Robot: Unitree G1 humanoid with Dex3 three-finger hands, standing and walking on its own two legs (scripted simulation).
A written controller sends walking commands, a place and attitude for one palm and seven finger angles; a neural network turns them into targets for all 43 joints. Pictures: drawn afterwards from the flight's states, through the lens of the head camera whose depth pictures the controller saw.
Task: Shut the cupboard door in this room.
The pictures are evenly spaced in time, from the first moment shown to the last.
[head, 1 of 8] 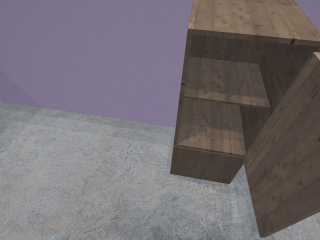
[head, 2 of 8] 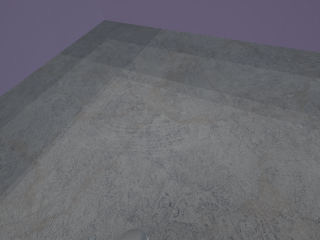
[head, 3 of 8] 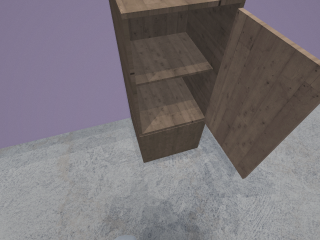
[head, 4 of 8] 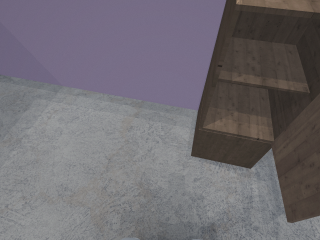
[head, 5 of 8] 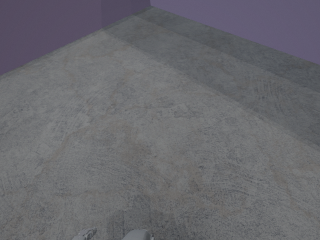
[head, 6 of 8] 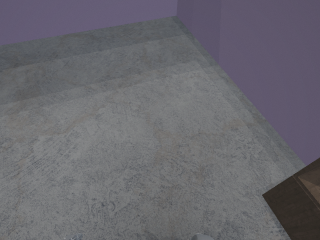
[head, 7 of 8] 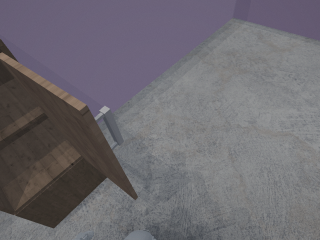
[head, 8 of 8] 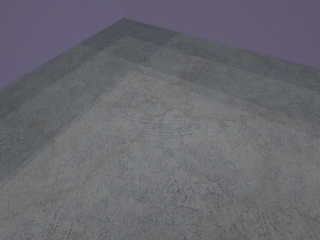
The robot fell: no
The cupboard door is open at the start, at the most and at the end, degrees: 95 95 95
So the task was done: no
